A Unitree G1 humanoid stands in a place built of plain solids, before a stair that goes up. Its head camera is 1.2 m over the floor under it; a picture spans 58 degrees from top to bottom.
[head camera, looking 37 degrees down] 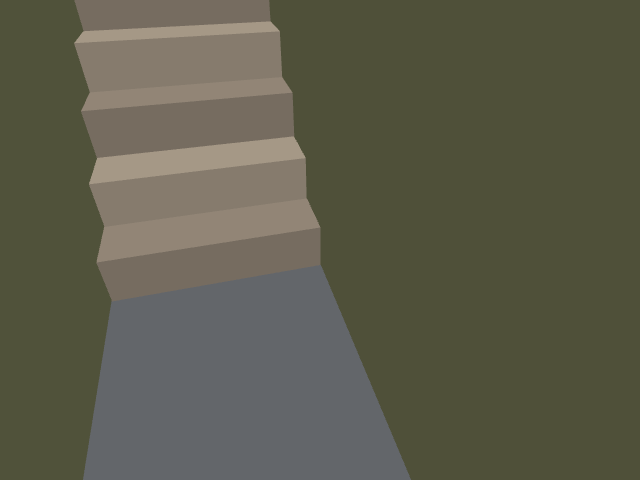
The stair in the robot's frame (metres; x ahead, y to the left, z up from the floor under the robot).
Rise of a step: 0.20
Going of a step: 0.23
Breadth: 0.84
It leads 15 degrees to the left of straight ahead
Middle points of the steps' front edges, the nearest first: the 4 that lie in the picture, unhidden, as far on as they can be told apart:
1.31 0.40 0.20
1.53 0.46 0.39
1.75 0.52 0.59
1.97 0.58 0.79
